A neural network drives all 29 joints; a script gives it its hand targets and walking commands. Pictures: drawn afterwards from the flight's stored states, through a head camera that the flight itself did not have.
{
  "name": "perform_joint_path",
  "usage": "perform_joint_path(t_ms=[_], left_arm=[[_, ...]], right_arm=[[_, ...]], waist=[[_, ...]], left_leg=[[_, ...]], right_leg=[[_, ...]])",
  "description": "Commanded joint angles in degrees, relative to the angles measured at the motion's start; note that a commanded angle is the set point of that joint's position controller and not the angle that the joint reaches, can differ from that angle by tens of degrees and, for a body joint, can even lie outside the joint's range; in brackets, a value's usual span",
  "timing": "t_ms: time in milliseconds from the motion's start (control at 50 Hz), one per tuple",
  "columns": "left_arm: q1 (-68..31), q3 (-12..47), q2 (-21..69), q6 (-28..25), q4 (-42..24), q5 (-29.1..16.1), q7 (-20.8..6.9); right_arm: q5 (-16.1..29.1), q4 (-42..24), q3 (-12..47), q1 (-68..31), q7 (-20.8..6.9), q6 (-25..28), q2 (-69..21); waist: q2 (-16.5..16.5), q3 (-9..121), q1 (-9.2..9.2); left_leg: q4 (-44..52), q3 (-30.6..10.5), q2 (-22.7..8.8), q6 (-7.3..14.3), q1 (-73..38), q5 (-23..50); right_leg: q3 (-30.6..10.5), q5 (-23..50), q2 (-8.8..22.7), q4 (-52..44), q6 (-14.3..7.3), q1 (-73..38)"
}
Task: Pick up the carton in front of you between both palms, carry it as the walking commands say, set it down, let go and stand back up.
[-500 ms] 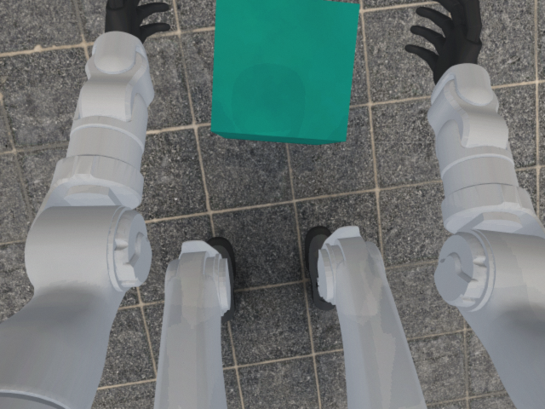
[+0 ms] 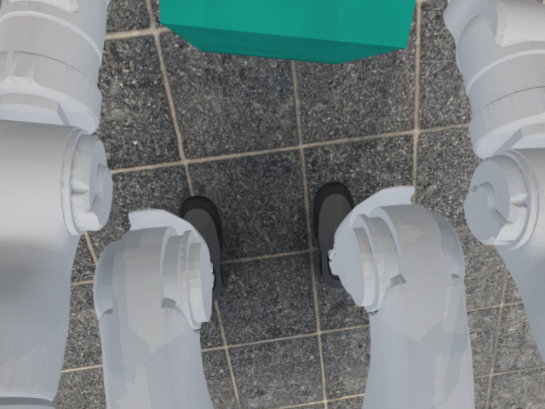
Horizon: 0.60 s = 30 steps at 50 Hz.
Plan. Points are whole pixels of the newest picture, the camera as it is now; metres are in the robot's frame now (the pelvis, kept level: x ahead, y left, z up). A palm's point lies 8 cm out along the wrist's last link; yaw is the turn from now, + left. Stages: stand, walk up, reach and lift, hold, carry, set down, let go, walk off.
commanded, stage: reach and lift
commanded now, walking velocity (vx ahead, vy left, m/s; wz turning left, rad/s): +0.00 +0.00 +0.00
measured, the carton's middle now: out of the picture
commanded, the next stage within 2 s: none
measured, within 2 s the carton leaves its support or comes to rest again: leaves its support in 0.84 s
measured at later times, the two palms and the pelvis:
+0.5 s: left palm out of the picture +0.59 +0.12 -0.18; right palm out of the picture +0.55 -0.18 -0.18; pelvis +0.00 +0.01 +0.00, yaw -1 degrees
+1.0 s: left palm out of the picture +0.57 +0.13 -0.10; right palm out of the picture +0.54 -0.17 -0.10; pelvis +0.01 +0.00 +0.01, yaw +0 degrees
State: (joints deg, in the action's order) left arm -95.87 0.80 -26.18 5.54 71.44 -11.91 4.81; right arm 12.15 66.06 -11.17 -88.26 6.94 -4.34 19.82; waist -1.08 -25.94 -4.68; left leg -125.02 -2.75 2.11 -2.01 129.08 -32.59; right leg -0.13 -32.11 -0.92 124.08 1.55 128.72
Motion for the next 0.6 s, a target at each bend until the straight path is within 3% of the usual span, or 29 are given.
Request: perform_joint_path(t_ms=[0,140,300,420,460,520,580], left_arm=[[-20.3,0.6,-7.8,-1.8,-8.2,-0.7,0.4],[-15.5,2.8,-4.9,-1.7,-7.9,-2.5,0.2],[-12.6,-1.4,-3.4,-2.0,-5.1,1.0,0.0],[-18.6,1.4,3.6,-1.4,-6.1,0.2,-0.3],[-19.8,0.6,7.6,-0.9,-6.4,2.2,-0.9],[-25.6,3.6,38.0,1.1,-7.5,4.8,-7.8],[-22.7,1.3,54.0,3.7,-9.0,7.5,-13.9]], right_arm=[[1.6,-7.7,0.9,-18.0,0.4,1.9,8.9],[1.4,-5.4,1.2,-11.7,1.2,1.8,6.5],[-1.3,-6.1,-0.3,-12.6,0.2,2.2,4.0],[-0.4,-6.9,2.0,-17.8,-0.6,1.4,-1.6],[-2.0,-6.6,1.5,-19.3,-1.7,0.6,-6.5],[-4.1,-9.2,6.5,-29.8,-9.0,-1.8,-35.8],[-6.4,-12.7,7.2,-31.6,-15.5,-5.1,-50.0]], waist=[[7.7,78.1,-2.00],[7.7,80.8,-3.19],[4.6,71.2,-1.06],[5.7,70.2,-1.44],[5.8,68.6,-0.73],[6.1,65.4,0.06],[5.7,60.5,0.38]], left_leg=[[5.4,3.5,-0.8,0.1,-37.0,18.8],[4.6,3.8,-0.1,-0.2,-39.1,23.3],[6.5,2.9,0.4,0.4,-31.8,18.4],[7.1,3.0,1.0,0.5,-35.6,15.5],[7.2,3.2,1.4,0.5,-36.5,14.6],[6.8,3.8,3.1,0.9,-34.7,13.6],[6.1,4.8,4.4,1.9,-31.5,12.2]], right_leg=[[2.4,23.0,-0.5,-7.7,1.5,-36.2],[3.5,28.4,-1.6,-6.4,1.3,-39.6],[3.1,23.0,-1.6,-6.8,1.6,-33.5],[3.7,18.7,-2.3,-7.8,1.3,-32.4],[3.9,17.3,-2.8,-7.9,1.4,-32.2],[4.2,15.6,-4.4,-7.2,0.9,-32.3],[4.8,13.3,-5.3,-6.4,0.2,-28.5]])
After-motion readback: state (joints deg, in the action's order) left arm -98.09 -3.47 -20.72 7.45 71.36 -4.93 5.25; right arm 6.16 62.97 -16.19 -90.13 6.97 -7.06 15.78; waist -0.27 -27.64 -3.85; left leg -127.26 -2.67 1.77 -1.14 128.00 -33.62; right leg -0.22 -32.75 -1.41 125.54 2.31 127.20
